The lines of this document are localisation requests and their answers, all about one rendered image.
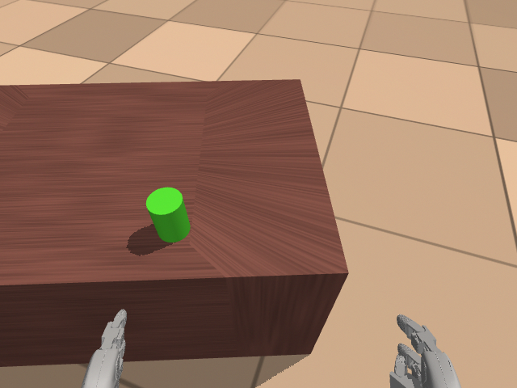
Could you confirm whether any right robot hand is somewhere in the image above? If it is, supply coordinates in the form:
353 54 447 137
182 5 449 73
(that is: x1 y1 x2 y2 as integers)
389 314 461 388

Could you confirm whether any can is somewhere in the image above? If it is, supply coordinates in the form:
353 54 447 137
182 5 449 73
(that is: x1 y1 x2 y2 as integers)
146 188 191 243

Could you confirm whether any left robot hand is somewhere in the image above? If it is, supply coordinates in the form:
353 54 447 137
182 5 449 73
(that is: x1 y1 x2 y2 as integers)
81 309 127 388

